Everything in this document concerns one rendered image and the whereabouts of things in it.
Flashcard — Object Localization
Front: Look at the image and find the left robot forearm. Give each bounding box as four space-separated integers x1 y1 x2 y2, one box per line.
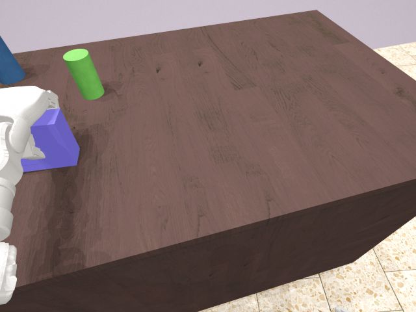
0 111 31 242

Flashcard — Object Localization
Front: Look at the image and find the table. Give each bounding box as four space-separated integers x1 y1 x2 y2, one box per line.
0 10 416 312

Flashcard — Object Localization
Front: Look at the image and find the left robot hand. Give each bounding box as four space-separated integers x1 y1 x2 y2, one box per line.
0 86 60 160

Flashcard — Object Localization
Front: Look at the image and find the left robot upper arm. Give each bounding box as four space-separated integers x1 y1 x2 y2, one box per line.
0 242 17 305

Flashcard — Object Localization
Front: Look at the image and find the sponge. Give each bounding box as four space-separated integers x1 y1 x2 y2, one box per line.
21 109 80 172

